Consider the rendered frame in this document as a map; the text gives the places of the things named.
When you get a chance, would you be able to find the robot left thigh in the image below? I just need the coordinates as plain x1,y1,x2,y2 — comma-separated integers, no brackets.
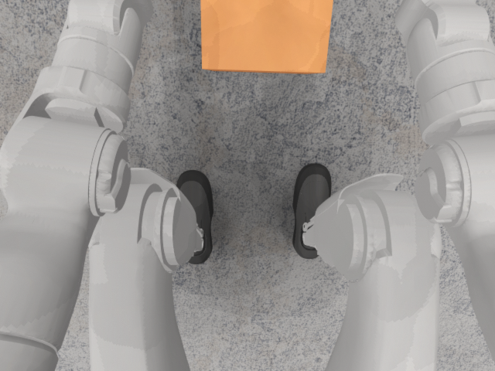
88,183,190,371

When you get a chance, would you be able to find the robot right upper arm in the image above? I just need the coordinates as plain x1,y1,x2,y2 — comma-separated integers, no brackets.
414,134,495,362

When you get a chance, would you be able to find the right robot foot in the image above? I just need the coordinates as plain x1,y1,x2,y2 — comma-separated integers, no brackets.
292,163,331,259

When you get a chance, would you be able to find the robot left upper arm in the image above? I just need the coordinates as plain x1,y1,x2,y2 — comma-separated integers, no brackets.
0,116,131,371

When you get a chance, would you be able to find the left robot forearm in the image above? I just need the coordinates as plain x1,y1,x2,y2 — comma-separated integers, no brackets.
0,0,154,197

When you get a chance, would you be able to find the right robot forearm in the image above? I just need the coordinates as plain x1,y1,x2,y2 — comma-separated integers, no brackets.
394,0,495,145

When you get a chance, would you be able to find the carton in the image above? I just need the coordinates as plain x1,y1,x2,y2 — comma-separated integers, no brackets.
200,0,333,74

